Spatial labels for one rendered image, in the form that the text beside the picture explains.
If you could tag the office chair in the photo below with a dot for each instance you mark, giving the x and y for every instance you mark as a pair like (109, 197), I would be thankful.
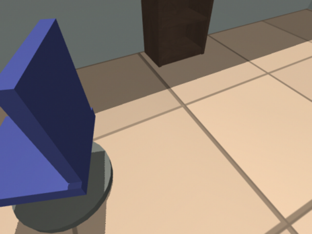
(51, 172)

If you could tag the bookshelf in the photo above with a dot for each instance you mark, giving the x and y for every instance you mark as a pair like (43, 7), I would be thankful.
(174, 30)

